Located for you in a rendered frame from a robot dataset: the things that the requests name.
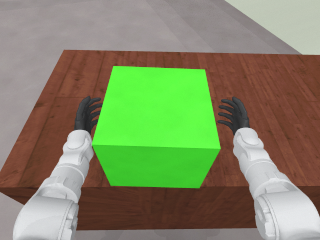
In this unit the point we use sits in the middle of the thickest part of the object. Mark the robot left forearm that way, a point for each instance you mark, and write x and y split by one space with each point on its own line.
68 176

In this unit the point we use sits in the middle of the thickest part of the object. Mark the left robot hand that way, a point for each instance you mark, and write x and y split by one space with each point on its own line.
83 119

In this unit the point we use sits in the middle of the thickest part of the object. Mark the right robot hand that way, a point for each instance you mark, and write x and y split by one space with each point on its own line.
239 117

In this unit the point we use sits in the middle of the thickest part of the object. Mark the carton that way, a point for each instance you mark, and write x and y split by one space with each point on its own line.
156 128

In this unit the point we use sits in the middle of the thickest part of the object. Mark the left robot upper arm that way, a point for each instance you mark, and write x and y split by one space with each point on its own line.
48 218

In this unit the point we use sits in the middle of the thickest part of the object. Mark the robot right forearm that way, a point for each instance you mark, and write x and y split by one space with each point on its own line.
259 170

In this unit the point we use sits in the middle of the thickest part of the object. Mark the pedestal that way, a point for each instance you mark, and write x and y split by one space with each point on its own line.
280 92

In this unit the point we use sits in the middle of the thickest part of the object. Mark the right robot upper arm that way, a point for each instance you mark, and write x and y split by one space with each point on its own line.
286 215

